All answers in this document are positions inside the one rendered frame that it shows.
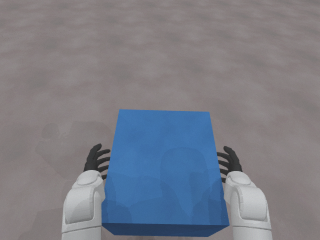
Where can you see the carton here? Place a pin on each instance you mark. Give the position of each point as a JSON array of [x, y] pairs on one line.
[[163, 177]]

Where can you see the left robot forearm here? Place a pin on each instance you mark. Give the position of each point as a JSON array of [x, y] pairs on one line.
[[82, 208]]

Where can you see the right robot forearm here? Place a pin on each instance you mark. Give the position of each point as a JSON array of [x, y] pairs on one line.
[[248, 207]]

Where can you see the right robot hand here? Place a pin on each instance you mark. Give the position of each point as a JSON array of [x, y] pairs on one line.
[[233, 163]]

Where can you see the left robot hand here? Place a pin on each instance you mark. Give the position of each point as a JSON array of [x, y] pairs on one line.
[[92, 163]]

